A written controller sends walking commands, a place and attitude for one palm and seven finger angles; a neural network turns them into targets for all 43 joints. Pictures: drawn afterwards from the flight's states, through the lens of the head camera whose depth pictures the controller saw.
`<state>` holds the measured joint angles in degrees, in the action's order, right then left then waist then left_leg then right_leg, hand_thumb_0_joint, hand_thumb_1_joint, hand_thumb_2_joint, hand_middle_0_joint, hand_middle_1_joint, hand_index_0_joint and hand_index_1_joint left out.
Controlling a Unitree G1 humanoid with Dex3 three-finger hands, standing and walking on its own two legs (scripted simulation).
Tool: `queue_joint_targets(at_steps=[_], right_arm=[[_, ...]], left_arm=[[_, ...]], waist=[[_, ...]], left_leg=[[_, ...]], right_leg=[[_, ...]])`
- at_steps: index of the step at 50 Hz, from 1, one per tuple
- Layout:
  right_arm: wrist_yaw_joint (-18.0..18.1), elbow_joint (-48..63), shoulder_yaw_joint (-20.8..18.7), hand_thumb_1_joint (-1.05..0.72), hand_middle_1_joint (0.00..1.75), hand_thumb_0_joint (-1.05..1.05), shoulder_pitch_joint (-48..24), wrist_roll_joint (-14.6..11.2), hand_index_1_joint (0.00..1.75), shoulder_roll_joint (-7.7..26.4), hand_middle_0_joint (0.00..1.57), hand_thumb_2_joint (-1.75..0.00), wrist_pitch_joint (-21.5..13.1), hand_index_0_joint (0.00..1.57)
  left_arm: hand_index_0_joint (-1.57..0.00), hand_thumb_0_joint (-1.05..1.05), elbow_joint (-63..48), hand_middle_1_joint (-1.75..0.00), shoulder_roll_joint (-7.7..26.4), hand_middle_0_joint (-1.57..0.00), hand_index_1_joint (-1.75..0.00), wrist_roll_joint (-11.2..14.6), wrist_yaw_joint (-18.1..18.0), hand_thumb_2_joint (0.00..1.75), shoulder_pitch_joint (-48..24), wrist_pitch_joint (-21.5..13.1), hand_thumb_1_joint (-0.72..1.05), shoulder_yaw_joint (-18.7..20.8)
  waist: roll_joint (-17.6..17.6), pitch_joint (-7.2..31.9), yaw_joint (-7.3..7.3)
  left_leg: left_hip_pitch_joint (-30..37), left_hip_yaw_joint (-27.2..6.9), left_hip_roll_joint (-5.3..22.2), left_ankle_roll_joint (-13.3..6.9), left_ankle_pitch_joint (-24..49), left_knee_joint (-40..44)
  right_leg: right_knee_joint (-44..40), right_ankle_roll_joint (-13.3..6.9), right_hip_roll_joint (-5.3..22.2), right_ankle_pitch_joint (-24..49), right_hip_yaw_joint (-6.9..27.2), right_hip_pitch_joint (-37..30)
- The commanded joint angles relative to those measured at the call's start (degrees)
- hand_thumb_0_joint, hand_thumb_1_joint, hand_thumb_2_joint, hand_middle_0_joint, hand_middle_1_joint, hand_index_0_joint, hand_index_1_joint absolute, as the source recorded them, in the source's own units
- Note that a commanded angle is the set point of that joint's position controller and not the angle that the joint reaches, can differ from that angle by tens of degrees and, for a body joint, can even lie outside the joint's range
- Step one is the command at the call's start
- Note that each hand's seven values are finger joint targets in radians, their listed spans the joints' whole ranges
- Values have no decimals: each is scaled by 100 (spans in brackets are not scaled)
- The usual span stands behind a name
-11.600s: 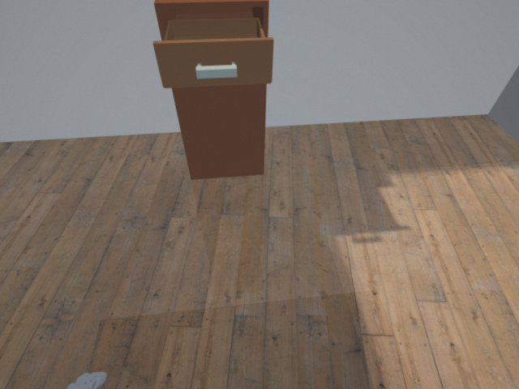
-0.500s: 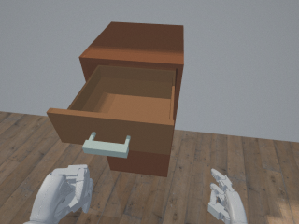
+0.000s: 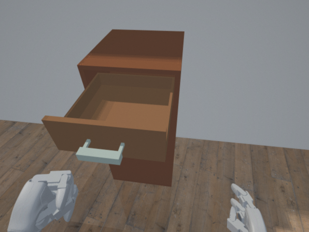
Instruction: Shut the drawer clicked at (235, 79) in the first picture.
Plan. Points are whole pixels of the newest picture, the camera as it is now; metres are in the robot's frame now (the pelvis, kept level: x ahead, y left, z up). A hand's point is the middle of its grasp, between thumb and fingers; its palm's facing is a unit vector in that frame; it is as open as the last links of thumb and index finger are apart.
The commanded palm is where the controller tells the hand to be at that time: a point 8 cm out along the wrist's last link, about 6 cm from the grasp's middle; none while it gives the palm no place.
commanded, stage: raise the hand and make a fist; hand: left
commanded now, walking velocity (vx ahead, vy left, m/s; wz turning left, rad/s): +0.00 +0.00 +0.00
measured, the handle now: (102, 149) +0.33 +0.19 +0.04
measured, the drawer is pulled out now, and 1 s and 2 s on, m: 0.30 0.30 0.29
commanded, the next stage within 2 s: bring the fist close to the handle in 0.04 s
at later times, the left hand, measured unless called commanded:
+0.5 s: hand (83, 195) +0.17 +0.17 +0.10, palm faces -0.01 -1.00 -0.08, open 3.3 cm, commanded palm +0.14 +0.23 +0.11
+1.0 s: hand (97, 189) +0.21 +0.17 +0.05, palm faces -0.05 -1.00 -0.03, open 3.3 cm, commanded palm +0.19 +0.22 +0.06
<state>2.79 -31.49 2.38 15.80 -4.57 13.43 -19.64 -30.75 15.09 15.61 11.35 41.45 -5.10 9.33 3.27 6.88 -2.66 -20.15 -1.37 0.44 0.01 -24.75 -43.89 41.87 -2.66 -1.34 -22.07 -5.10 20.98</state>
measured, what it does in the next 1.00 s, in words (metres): stands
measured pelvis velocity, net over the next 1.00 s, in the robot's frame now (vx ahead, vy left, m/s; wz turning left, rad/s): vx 0.00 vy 0.02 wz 0.00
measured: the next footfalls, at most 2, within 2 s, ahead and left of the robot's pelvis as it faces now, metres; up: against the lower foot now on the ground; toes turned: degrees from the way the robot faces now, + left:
none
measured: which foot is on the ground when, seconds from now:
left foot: down 0.00-1.00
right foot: down 0.00-1.00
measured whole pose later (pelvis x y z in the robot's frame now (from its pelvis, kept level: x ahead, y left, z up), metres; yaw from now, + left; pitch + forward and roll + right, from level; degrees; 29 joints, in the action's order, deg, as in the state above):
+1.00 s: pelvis +0.00 +0.02 -0.02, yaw +0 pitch +8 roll -1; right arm 1.3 -31.5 1.9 14.6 -1.4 13.2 -15.8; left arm -10.0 10.0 10.9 10.1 25.8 -15.7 2.3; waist 2.0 5.3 0.3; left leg -32.7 -0.3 -1.4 -1.8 -27.2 -51.7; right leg 50.0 -1.0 0.7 -24.5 -4.1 33.7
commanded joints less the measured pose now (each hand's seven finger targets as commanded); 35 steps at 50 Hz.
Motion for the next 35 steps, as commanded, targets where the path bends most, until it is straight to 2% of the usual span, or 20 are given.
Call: queue_joint_targets(at_steps=[1, 2, 4, 6, 7, 8, 10, 12, 14, 15, 18, 23, 24, 27, 29, 30, 31, 32, 34, 35], right_arm=[[82, 929, -195, -90, 30, 0, -875, -24, 30, 527, 20, -90, -537, 20], [102, 898, -207, -90, 30, 0, -862, -30, 30, 540, 20, -90, -565, 20], [119, 905, -223, -90, 30, 0, -888, -36, 30, 549, 20, -90, -627, 20], [131, 916, -208, -90, 30, 0, -936, -45, 30, 528, 20, -90, -679, 20], [149, 879, -214, -90, 30, 0, -940, -44, 30, 520, 20, -90, -681, 20], [170, 838, -200, -90, 30, 0, -927, -29, 30, 528, 20, -90, -674, 20], [181, 766, -214, -90, 30, 0, -949, -26, 30, 529, 20, -90, -674, 20], [187, 721, -207, -90, 30, 0, -895, 1, 30, 547, 20, -90, -699, 20], [178, 658, -236, -90, 30, 0, -862, 18, 30, 573, 20, -90, -706, 20], [161, 648, -230, -90, 30, 0, -891, 35, 30, 581, 20, -90, -710, 20], [128, 641, -265, -90, 30, 0, -814, 57, 30, 612, 20, -90, -741, 20], [112, 559, -316, -90, 30, 0, -786, 106, 30, 648, 20, -90, -701, 20], [103, 580, -316, -90, 30, 0, -798, 114, 30, 641, 20, -90, -691, 20], [71, 570, -352, -90, 30, 0, -776, 139, 30, 633, 20, -90, -603, 20], [46, 626, -357, -90, 30, 0, -761, 164, 30, 635, 20, -90, -560, 20], [32, 582, -376, -90, 30, 0, -791, 182, 30, 636, 20, -90, -515, 20], [14, 641, -368, -90, 30, 0, -754, 195, 30, 627, 20, -90, -485, 20], [5, 637, -383, -90, 30, 0, -721, 196, 30, 632, 20, -90, -442, 20], [-12, 697, -377, -90, 30, 0, -697, 215, 30, 652, 20, -90, -385, 20], [-13, 673, -382, -90, 30, 0, -715, 238, 30, 667, 20, -90, -344, 20]], left_arm=[[-140, 0, -835, -160, 573, -140, -160, 244, 155, 90, -531, -549, 90, 488], [-140, 0, -680, -160, 595, -140, -160, 239, 225, 90, -525, -532, 90, 494], [-140, 0, -641, -160, 674, -140, -160, 233, 351, 90, -484, -493, 90, 545], [-140, 0, -664, -160, 749, -140, -160, 240, 420, 90, -518, -458, 90, 623], [-140, 0, -571, -160, 886, -140, -160, 259, 416, 90, -587, -441, 90, 817], [-140, 0, -412, -160, 828, -140, -160, 289, 428, 90, -694, -439, 90, 815], [-140, 0, -188, -160, 778, -140, -160, 357, 434, 90, -792, -488, 90, 903], [-140, 0, -33, -160, 627, -140, -160, 395, 445, 90, -957, -571, 90, 785], [-140, 0, 155, -160, 728, -140, -160, 392, 467, 90, -956, -675, 90, 926], [-140, 0, 186, -160, 670, -140, -160, 365, 489, 90, -972, -712, 90, 826], [-140, 0, 187, -160, 612, -140, -160, 290, 561, 90, -1167, -882, 90, 625], [-140, 0, 440, -160, 649, -140, -160, 198, 521, 90, -1430, -1073, 90, 623], [-140, 0, 463, -160, 530, -140, -160, 182, 505, 90, -1404, -1107, 90, 513], [-140, 0, 596, -160, 426, -140, -160, 133, 395, 90, -1313, -1136, 90, 467], [-140, 0, 552, -160, 275, -140, -160, 98, 346, 90, -1365, -1168, 90, 278], [-140, 0, 619, -160, 347, -140, -160, 56, 275, 90, -1279, -1183, 90, 403], [-140, 0, 605, -160, 188, -140, -160, 23, 274, 90, -1203, -1184, 90, 189], [-140, 0, 658, -160, 271, -140, -160, 3, 236, 90, -1287, -1195, 90, 267], [-140, 0, 601, -160, 154, -140, -160, -63, 205, 90, -1378, -1240, 90, 64], [-140, 0, 608, -160, 205, -140, -160, -111, 146, 90, -1452, -1262, 90, 95]], waist=[[-177, -362, 69], [-323, -411, 68], [-466, -266, 35], [-403, -151, 3], [-454, -160, -21], [-604, -234, -1], [-511, -290, -1], [-429, -335, 46], [-501, -172, 23], [-325, -158, 32], [-319, 6, 113], [-406, 5, 155], [-352, -44, 151], [-325, 67, 148], [-319, 173, 168], [-344, 217, 135], [-294, 262, 154], [-310, 228, 173], [-299, 275, 223], [-295, 300, 232]], left_leg=[[-340, 2, -79, -154, 907, 626], [-345, 3, -74, -163, 897, 633], [-319, 15, -94, -185, 982, 590], [-263, 24, -109, -192, 1057, 595], [-300, 26, -105, -181, 1050, 587], [-351, 30, -112, -176, 1006, 583], [-327, 28, -113, -163, 985, 554], [-320, 36, -130, -160, 1008, 553], [-347, 29, -136, -149, 1124, 529], [-327, 35, -143, -149, 1159, 526], [-300, 51, -156, -169, 1246, 488], [-414, 47, -160, -176, 1168, 483], [-409, 49, -165, -183, 1182, 501], [-423, 63, -163, -182, 1294, 495], [-405, 56, -169, -188, 1374, 490], [-439, 47, -150, -183, 1449, 493], [-441, 50, -159, -188, 1470, 492], [-493, 40, -151, -177, 1466, 476], [-506, 15, -138, -173, 1511, 442], [-532, -10, -128, -175, 1509, 422]], right_leg=[[-1175, 214, 171, 390, 526, 7], [-1244, 229, 186, 338, 584, 1], [-1311, 280, 248, 482, 724, -123], [-1314, 306, 284, 650, 754, -212], [-1350, 329, 307, 643, 807, -239], [-1393, 364, 322, 576, 856, -225], [-1449, 384, 330, 533, 901, -179], [-1410, 394, 348, 619, 869, -121], [-1344, 418, 374, 888, 893, -243], [-1315, 405, 368, 976, 875, -241], [-1223, 417, 404, 1148, 867, -249], [-1143, 351, 358, 765, 772, -117], [-1087, 318, 327, 730, 684, -51], [-931, 283, 289, 917, 545, -27], [-771, 273, 265, 1092, 421, 8], [-700, 248, 234, 1171, 355, -27], [-640, 245, 231, 1225, 328, 24], [-580, 235, 219, 1231, 291, 72], [-436, 226, 197, 1286, 204, 174], [-377, 214, 170, 1245, 176, 223]])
